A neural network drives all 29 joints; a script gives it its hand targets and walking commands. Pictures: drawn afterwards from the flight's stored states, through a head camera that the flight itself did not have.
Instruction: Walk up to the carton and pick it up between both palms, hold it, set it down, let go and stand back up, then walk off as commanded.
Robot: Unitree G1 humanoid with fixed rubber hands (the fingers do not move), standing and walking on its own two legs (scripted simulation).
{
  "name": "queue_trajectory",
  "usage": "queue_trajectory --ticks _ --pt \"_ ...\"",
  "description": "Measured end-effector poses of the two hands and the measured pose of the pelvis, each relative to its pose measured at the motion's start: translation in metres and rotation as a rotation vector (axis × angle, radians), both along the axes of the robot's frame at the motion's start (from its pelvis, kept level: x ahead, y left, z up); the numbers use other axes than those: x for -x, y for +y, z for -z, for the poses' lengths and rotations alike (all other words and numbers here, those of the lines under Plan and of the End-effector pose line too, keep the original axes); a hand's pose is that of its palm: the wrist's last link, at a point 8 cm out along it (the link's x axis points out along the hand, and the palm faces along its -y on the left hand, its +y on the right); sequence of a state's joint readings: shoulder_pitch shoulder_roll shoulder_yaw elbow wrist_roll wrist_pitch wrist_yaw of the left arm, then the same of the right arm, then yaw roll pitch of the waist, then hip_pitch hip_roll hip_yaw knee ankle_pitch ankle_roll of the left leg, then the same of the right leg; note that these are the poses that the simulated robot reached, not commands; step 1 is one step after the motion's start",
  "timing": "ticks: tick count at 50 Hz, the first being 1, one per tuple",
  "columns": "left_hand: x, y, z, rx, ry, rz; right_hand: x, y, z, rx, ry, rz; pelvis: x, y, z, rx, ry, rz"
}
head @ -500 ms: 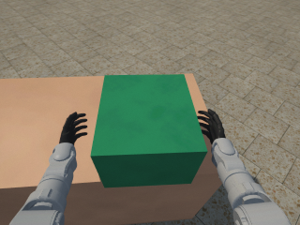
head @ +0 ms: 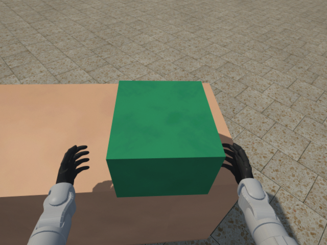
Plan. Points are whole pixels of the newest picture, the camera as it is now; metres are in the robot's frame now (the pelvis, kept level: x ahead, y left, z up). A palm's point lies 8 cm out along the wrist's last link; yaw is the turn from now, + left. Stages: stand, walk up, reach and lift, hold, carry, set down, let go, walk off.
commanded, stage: set down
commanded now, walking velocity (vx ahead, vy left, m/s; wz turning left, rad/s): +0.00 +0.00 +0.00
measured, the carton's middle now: (161, 135) +0.46 +0.03 +0.00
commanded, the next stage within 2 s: none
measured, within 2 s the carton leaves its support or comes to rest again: neither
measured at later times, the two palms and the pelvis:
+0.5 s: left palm (63, 205) +0.23 +0.25 +0.00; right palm (253, 208) +0.25 -0.20 +0.00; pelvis -0.01 +0.00 +0.00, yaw +0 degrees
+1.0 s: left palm (63, 220) +0.20 +0.24 -0.02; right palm (258, 224) +0.22 -0.21 -0.02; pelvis -0.01 +0.00 +0.00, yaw +0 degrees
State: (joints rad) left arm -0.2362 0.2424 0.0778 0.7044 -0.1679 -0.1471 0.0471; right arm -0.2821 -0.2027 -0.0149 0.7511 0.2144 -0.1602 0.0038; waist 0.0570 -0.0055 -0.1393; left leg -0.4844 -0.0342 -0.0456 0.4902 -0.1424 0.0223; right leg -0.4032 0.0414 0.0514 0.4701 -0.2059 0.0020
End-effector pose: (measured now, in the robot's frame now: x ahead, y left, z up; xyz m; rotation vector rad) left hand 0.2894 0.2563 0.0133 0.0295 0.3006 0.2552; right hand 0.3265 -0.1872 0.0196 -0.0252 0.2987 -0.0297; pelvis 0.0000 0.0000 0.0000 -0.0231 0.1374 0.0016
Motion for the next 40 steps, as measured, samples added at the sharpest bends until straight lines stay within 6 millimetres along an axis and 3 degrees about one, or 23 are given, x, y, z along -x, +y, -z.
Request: queue_trajectory --ticks 11,23,33,40 --pt "0.027 -0.004 0.010 0.010 0.015 -0.009 0.036 -0.004 0.012 0.024 0.056 -0.019 0.007 0.002 0.000 0.002 -0.012 0.000" --pt "0.056 -0.010 0.009 0.001 -0.001 -0.004 0.074 -0.012 0.021 0.020 0.078 -0.015 0.008 0.001 0.000 0.002 -0.029 0.000" --pt "0.081 -0.009 0.021 0.006 0.043 -0.015 0.098 -0.019 0.028 0.023 0.104 0.003 0.010 0.001 0.000 0.001 -0.063 -0.001" --pt "0.087 -0.012 0.024 0.006 0.049 -0.004 0.106 -0.021 0.030 0.024 0.114 0.010 0.011 0.000 0.000 0.000 -0.072 -0.001"
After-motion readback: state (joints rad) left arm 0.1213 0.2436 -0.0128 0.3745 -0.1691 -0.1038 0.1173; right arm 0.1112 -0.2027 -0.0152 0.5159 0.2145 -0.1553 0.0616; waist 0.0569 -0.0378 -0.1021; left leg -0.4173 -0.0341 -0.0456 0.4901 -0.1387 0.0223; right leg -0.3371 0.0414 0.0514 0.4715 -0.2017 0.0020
